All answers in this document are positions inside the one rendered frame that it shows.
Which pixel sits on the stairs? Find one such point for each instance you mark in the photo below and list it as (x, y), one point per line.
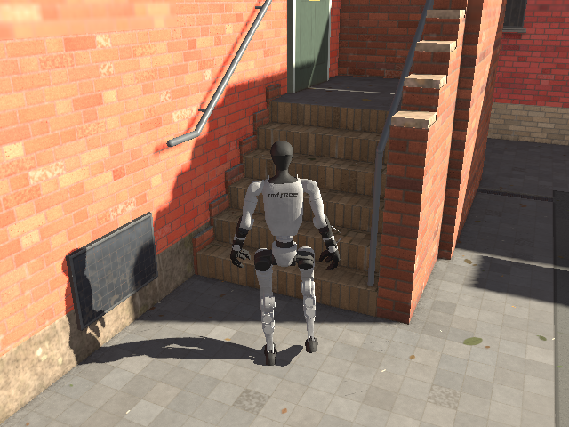
(336, 148)

